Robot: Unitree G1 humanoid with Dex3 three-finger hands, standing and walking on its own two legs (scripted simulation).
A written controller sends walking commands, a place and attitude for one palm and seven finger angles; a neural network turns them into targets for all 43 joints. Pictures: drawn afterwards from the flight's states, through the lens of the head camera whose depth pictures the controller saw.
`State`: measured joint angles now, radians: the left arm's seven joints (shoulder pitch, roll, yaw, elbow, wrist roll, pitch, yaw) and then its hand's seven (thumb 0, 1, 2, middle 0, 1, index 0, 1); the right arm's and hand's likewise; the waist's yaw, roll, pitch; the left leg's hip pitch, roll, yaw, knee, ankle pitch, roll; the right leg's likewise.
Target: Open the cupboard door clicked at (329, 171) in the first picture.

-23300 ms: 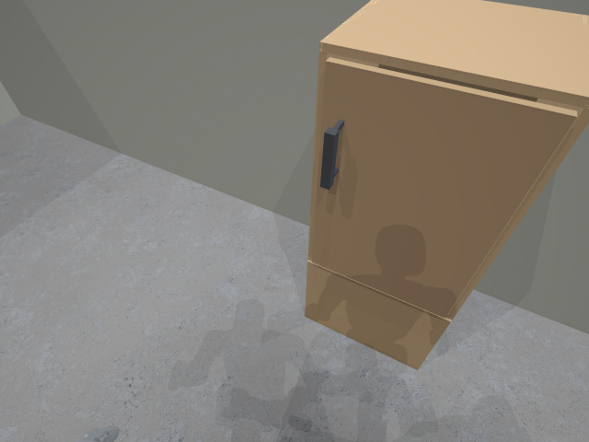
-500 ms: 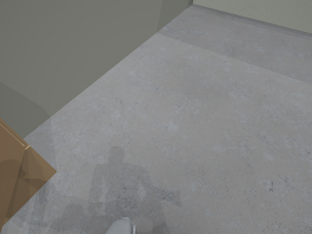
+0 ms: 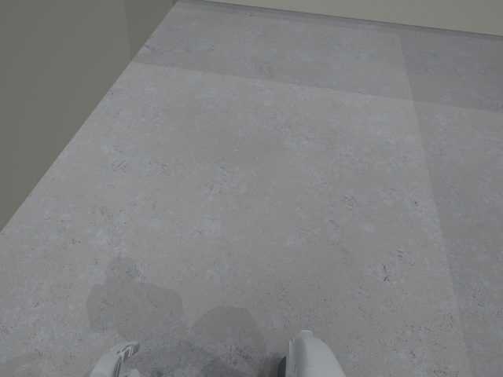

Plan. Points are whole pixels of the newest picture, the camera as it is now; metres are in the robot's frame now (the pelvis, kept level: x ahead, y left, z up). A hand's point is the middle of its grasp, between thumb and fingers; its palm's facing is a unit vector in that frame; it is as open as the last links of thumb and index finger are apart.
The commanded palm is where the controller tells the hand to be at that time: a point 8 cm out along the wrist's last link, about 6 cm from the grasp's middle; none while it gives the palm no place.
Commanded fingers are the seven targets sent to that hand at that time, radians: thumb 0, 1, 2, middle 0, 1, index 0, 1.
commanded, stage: walk to a spot facing it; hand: left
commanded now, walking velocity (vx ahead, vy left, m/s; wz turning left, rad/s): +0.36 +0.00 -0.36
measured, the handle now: out of the picture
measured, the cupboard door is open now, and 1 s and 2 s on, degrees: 42 42 42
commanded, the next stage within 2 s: turn to face it in 0.70 s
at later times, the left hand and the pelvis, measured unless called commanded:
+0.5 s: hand (191, 311) +0.25 +0.12 -0.17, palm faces -0.03 -0.98 -0.22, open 7.2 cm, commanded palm none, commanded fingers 0.00 0.90 0.90 -0.20 -0.30 -0.20 -0.30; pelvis +0.24 -0.07 +0.00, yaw -6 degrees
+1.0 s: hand (208, 184) +0.57 +0.12 -0.17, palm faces -0.11 -0.97 -0.20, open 7.3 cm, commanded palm none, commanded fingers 0.00 0.90 0.90 -0.20 -0.30 -0.20 -0.30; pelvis +0.47 -0.06 +0.00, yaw -7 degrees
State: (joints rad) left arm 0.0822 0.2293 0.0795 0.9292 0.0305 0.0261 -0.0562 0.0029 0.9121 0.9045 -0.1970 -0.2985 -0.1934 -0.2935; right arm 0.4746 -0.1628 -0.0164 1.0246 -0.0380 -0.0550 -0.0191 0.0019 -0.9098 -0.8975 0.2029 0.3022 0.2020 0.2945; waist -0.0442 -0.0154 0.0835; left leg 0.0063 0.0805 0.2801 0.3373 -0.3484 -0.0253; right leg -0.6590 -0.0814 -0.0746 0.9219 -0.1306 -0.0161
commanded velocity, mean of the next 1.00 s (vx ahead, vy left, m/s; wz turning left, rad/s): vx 0.26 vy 0.00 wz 0.03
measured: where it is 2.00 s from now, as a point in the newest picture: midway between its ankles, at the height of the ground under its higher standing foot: (279, 274)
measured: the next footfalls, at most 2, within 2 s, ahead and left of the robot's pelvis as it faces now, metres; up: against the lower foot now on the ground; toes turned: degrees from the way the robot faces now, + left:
right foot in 0.12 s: +0.19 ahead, -0.12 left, +0.00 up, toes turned -9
left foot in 0.68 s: +0.48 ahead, +0.04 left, +0.00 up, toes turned +0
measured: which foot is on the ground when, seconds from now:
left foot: down 0.00-0.12, up 0.14-0.66, down 0.68-1.00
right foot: up 0.00-0.10, down 0.12-0.66, up 0.68-1.00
